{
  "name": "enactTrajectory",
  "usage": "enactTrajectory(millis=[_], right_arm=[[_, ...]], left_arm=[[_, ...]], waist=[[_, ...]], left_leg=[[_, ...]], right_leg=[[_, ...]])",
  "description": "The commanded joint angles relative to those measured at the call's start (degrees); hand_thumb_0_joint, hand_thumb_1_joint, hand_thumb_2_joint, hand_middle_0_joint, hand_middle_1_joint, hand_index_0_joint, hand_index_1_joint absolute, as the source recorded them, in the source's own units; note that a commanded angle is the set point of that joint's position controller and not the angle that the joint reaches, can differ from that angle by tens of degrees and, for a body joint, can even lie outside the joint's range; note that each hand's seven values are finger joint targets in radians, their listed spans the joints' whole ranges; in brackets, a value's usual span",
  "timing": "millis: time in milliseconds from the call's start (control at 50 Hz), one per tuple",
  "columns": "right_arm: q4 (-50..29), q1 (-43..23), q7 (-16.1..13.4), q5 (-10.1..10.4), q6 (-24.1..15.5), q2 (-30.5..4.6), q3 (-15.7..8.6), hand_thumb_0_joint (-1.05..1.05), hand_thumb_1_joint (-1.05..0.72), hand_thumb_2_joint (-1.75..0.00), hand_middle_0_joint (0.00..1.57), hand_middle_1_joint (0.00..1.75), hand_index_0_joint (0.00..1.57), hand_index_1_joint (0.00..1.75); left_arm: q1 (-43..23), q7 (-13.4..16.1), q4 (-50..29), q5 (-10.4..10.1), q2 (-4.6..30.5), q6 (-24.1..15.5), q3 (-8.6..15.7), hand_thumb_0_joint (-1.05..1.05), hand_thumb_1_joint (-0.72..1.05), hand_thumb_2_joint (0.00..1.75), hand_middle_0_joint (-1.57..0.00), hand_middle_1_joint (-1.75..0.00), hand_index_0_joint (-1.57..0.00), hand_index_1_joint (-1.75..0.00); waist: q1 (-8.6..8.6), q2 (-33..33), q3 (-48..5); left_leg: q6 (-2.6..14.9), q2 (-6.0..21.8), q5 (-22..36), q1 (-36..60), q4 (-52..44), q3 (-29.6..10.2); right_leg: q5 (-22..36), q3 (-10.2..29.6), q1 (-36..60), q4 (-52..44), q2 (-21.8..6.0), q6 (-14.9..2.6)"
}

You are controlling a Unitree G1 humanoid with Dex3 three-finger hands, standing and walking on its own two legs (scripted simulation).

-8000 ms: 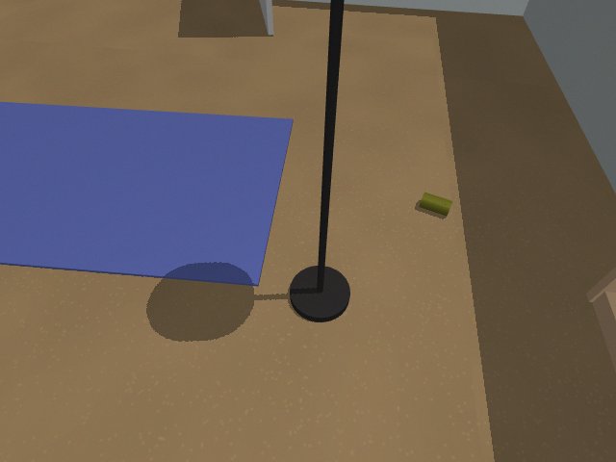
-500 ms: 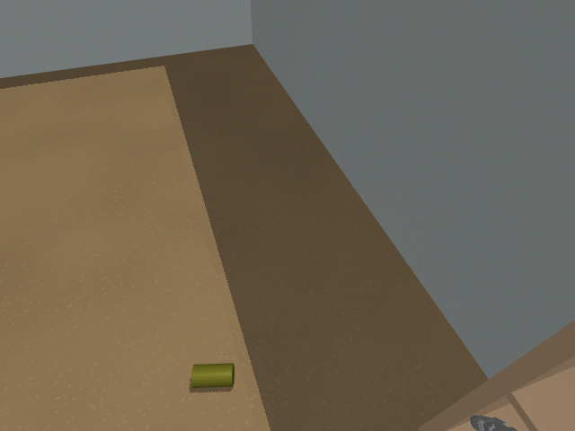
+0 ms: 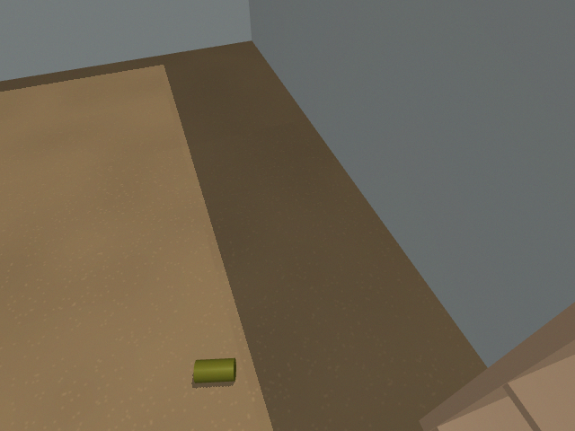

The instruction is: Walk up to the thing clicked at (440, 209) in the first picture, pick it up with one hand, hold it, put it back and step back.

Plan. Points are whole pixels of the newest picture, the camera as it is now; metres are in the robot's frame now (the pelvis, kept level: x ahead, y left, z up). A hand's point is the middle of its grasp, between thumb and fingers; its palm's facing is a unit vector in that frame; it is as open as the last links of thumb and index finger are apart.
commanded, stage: stand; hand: left
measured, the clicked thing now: (215, 370) +0.43 +0.26 -0.74
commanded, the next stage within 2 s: none
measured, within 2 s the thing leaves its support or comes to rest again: neither
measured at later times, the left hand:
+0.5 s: hand out of the picture +0.10 +0.26 -0.16, palm faces -0.02 -0.94 -0.33, open 7.3 cm
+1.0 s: hand out of the picture +0.10 +0.26 -0.15, palm faces -0.02 -0.94 -0.34, open 7.3 cm
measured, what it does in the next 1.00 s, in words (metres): stands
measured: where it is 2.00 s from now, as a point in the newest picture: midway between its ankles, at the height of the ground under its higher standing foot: outside the picture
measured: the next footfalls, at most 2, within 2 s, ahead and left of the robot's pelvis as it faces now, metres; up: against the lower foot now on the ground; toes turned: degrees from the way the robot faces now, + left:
none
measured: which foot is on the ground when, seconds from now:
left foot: down 0.00-1.00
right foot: down 0.00-1.00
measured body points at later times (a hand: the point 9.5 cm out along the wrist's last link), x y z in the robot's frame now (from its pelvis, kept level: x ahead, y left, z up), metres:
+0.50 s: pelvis +0.02 +0.01 +0.00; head +0.03 +0.01 +0.45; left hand +0.10 +0.31 -0.13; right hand +0.10 -0.29 -0.13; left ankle +0.02 +0.15 -0.75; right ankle +0.04 -0.13 -0.75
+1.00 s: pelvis +0.03 +0.01 +0.00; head +0.03 +0.01 +0.45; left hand +0.10 +0.31 -0.13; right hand +0.10 -0.30 -0.13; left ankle +0.02 +0.15 -0.75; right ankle +0.04 -0.13 -0.75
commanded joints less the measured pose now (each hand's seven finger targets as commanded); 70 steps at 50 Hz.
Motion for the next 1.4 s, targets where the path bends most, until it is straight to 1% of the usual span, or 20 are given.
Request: enactTrajectory(millis=[0, 140, 240, 280, 340, 360, 500, 580, 660, 680, 740, 800, 820, 960, 1060, 1120, 1220, 1240, 1280, 1380], right_arm=[[-4.3, -3.0, -0.6, 0.0, -1.5, -12.3, -2.0, 0.0, -0.9, -0.9, 0.2, 0.3, 0.2, 0.3], [-4.4, -3.0, -0.8, 0.0, -1.6, -12.7, -1.9, 0.0, -0.9, -0.9, 0.2, 0.3, 0.2, 0.3], [-4.4, -3.2, -0.8, 0.1, -1.6, -12.4, -1.5, 0.0, -0.9, -0.9, 0.2, 0.3, 0.2, 0.3], [-4.6, -3.4, -0.9, 0.2, -1.7, -12.9, -1.6, 0.0, -0.9, -0.9, 0.2, 0.3, 0.2, 0.3], [-4.4, -3.5, -1.0, 0.2, -1.8, -13.1, -1.5, 0.0, -0.9, -0.9, 0.2, 0.3, 0.2, 0.3], [-4.3, -3.2, -1.0, 0.3, -1.7, -12.7, -1.4, 0.0, -0.9, -0.9, 0.2, 0.3, 0.2, 0.3], [-4.5, -4.2, -1.1, 0.3, -1.7, -13.2, -1.4, 0.0, -0.9, -0.9, 0.2, 0.3, 0.2, 0.3], [-4.4, -4.5, -1.2, 0.3, -1.6, -12.9, -1.2, 0.0, -0.9, -0.9, 0.2, 0.3, 0.2, 0.3], [-4.5, -4.7, -1.1, 0.2, -1.5, -12.9, -1.3, 0.0, -0.9, -0.9, 0.2, 0.3, 0.2, 0.3], [-4.7, -5.0, -1.1, 0.2, -1.6, -13.3, -1.4, 0.0, -0.9, -0.9, 0.2, 0.3, 0.2, 0.3], [-4.7, -5.4, -1.1, 0.3, -1.6, -12.9, -1.4, 0.0, -0.9, -0.9, 0.2, 0.3, 0.2, 0.3], [-4.5, -5.1, -1.0, 0.2, -1.4, -12.9, -1.3, 0.0, -0.9, -0.9, 0.2, 0.3, 0.2, 0.3], [-4.8, -5.3, -1.0, 0.1, -1.5, -13.2, -1.5, 0.0, -0.9, -0.9, 0.2, 0.3, 0.2, 0.3], [-4.6, -4.5, -1.1, 0.2, -1.7, -13.1, -1.3, 0.0, -0.9, -0.9, 0.2, 0.3, 0.2, 0.3], [-4.5, -4.1, -1.0, 0.2, -1.3, -13.1, -1.3, 0.0, -0.9, -0.9, 0.2, 0.3, 0.2, 0.3], [-4.6, -3.7, -1.0, 0.2, -1.4, -12.9, -1.2, 0.0, -0.9, -0.9, 0.2, 0.3, 0.2, 0.3], [-4.6, -3.6, -1.0, 0.3, -1.3, -12.7, -1.2, 0.0, -0.9, -0.9, 0.2, 0.3, 0.2, 0.3], [-4.7, -3.6, -1.0, 0.2, -1.3, -13.1, -1.3, 0.0, -0.9, -0.9, 0.2, 0.3, 0.2, 0.3], [-4.7, -3.3, -1.0, 0.1, -1.2, -12.9, -1.3, 0.0, -0.9, -0.9, 0.2, 0.3, 0.2, 0.3], [-4.9, -3.3, -1.1, 0.2, -1.4, -12.9, -1.2, 0.0, -0.9, -0.9, 0.2, 0.3, 0.2, 0.3]], left_arm=[[-2.9, 0.6, -4.0, 0.2, 12.9, -1.7, 2.1, 0.0, 0.9, 0.9, -0.2, -0.3, -0.2, -0.3], [-2.5, 0.7, -4.2, 0.2, 12.5, -1.6, 1.9, 0.0, 0.9, 0.9, -0.2, -0.3, -0.2, -0.3], [-2.0, 0.6, -4.1, 0.2, 12.5, -1.5, 1.8, 0.0, 0.9, 0.9, -0.2, -0.3, -0.2, -0.3], [-2.3, 0.6, -4.3, 0.2, 12.4, -1.7, 1.7, 0.0, 0.9, 0.9, -0.2, -0.3, -0.2, -0.3], [-2.2, 0.7, -4.3, 0.2, 12.0, -1.7, 1.5, 0.0, 0.9, 0.9, -0.2, -0.3, -0.2, -0.3], [-2.7, 0.7, -4.3, 0.1, 12.4, -1.7, 1.6, 0.0, 0.9, 0.9, -0.2, -0.3, -0.2, -0.3], [-2.5, 0.8, -4.2, 0.2, 12.2, -1.6, 1.6, 0.0, 0.9, 0.9, -0.2, -0.3, -0.2, -0.3], [-2.4, 0.8, -4.1, 0.2, 12.1, -1.5, 1.5, 0.0, 0.9, 0.9, -0.2, -0.3, -0.2, -0.3], [-2.9, 0.9, -4.3, 0.2, 12.2, -1.5, 1.5, 0.0, 0.9, 0.9, -0.2, -0.3, -0.2, -0.3], [-2.8, 0.9, -4.4, 0.3, 12.3, -1.6, 1.6, 0.0, 0.9, 0.9, -0.2, -0.3, -0.2, -0.3], [-2.6, 0.9, -4.2, 0.3, 12.4, -1.6, 1.5, 0.0, 0.9, 0.9, -0.2, -0.3, -0.2, -0.3], [-2.5, 0.9, -4.3, 0.3, 12.5, -1.3, 1.6, 0.0, 0.9, 0.9, -0.2, -0.3, -0.2, -0.3], [-2.7, 0.9, -4.5, 0.4, 12.7, -1.4, 1.6, 0.0, 0.9, 0.9, -0.2, -0.3, -0.2, -0.3], [-2.5, 1.0, -4.6, 0.2, 12.7, -1.6, 1.6, 0.0, 0.9, 0.9, -0.2, -0.3, -0.2, -0.3], [-2.1, 1.0, -4.4, 0.2, 12.5, -1.5, 1.4, 0.0, 0.9, 0.9, -0.2, -0.3, -0.2, -0.3], [-2.3, 1.0, -4.5, 0.3, 12.5, -1.6, 1.4, 0.0, 0.9, 0.9, -0.2, -0.3, -0.2, -0.3], [-1.8, 1.0, -4.3, 0.2, 12.7, -1.5, 1.5, 0.0, 0.9, 0.9, -0.2, -0.3, -0.2, -0.3], [-1.5, 1.1, -4.5, 0.3, 12.7, -1.6, 1.5, 0.0, 0.9, 0.9, -0.2, -0.3, -0.2, -0.3], [-1.9, 1.1, -4.6, 0.3, 12.5, -1.6, 1.4, 0.0, 0.9, 0.9, -0.2, -0.3, -0.2, -0.3], [-1.9, 1.0, -4.7, 0.3, 12.6, -1.5, 1.5, 0.0, 0.9, 0.9, -0.2, -0.3, -0.2, -0.3]], waist=[[0.21, -0.5, -3.4], [0.1, 0.5, -3.8], [0.41, 0.6, -2.9], [0.14, 0.8, -5.1], [0.1, 0.7, -5.7], [-0.12, 0.2, -5.2], [-0.02, 0.1, -6.1], [0.1, -0.1, -4.6], [-0.02, -0.2, -4.2], [0.06, 0.1, -5.3], [0.19, 0.0, -4.7], [0.26, 0.6, -2.9], [0.2, 0.3, -4.4], [0.05, 0.0, -5.5], [0.05, -0.2, -3.9], [-0.13, -0.3, -5.0], [0.13, -0.6, -3.8], [0.13, 0.2, -4.9], [0.04, -0.2, -3.8], [0.16, 0.2, -4.8]], left_leg=[[3.03, 4.3, -4.5, -0.5, -3.7, -4.2], [2.97, 4.7, -2.5, -0.3, -3.5, -4.3], [2.93, 4.5, -3.7, -1.6, -4.5, -4.4], [2.93, 5.0, 0.9, 0.7, -3.4, -4.2], [2.95, 5.2, 4.1, 1.0, -3.0, -4.1], [2.72, 5.0, 3.4, 0.5, -3.7, -4.1], [2.81, 5.3, 6.7, 2.3, -3.1, -3.8], [2.82, 5.3, 3.9, 2.0, -3.9, -3.7], [2.79, 5.2, 3.4, 1.5, -4.3, -3.8], [2.97, 5.4, 5.3, 2.2, -3.8, -3.7], [2.72, 5.2, 4.5, 3.0, -3.9, -3.7], [2.78, 4.8, -1.1, 0.6, -5.1, -3.8], [2.93, 5.0, 1.6, 1.7, -4.5, -3.7], [2.94, 5.2, 5.7, 2.7, -4.1, -3.5], [2.97, 4.7, 1.3, 1.3, -4.4, -3.4], [3.07, 5.1, 3.9, 1.7, -4.1, -3.5], [2.8, 4.8, 2.4, 1.9, -4.3, -3.6], [3.03, 4.9, 3.4, 2.8, -3.7, -3.3], [2.91, 4.7, 2.5, 1.3, -3.9, -3.4], [2.84, 5.1, 4.5, 2.2, -4.1, -3.5]], right_leg=[[-8.2, 6.6, -0.5, -6.0, -6.5, -1.91], [-4.8, 5.8, 0.1, -5.0, -6.1, -1.88], [-4.1, 5.5, 0.8, -4.6, -5.9, -1.63], [0.0, 5.3, 1.7, -4.0, -6.3, -1.69], [5.4, 4.7, 3.0, -3.2, -6.4, -1.54], [3.8, 4.5, 2.8, -3.2, -6.3, -1.56], [7.5, 4.1, 4.1, -3.2, -6.6, -1.39], [4.5, 4.1, 3.0, -4.0, -6.4, -1.26], [3.8, 4.2, 3.1, -4.4, -6.4, -1.27], [6.2, 4.1, 4.0, -3.8, -6.7, -1.39], [4.7, 4.2, 2.6, -4.5, -6.5, -1.43], [-0.9, 4.2, 2.1, -5.2, -6.1, -1.37], [1.4, 4.3, 2.7, -4.7, -6.5, -1.56], [6.0, 4.2, 3.8, -3.8, -6.6, -1.73], [1.8, 4.3, 2.6, -5.1, -6.4, -1.48], [4.7, 4.3, 3.8, -4.3, -6.6, -1.64], [2.1, 4.2, 2.2, -5.0, -6.3, -1.68], [3.9, 4.3, 2.9, -4.8, -6.5, -1.76], [2.5, 4.2, 2.6, -5.1, -6.4, -1.65], [5.4, 4.1, 3.3, -4.3, -6.4, -1.7]])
